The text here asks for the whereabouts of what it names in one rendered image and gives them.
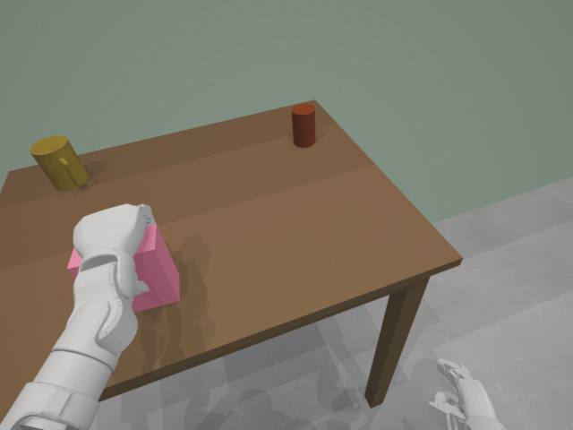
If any sponge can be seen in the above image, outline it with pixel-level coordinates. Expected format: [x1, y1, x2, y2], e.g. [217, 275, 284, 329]
[67, 224, 180, 312]

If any right robot hand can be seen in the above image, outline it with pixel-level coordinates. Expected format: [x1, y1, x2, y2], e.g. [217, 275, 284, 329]
[429, 358, 498, 430]

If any left robot hand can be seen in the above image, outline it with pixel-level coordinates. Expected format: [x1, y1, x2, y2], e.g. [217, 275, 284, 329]
[73, 204, 156, 297]

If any robot left forearm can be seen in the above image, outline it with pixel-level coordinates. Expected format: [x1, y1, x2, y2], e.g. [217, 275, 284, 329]
[0, 249, 138, 430]

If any table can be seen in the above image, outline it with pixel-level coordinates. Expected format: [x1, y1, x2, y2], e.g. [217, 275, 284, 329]
[0, 100, 463, 424]

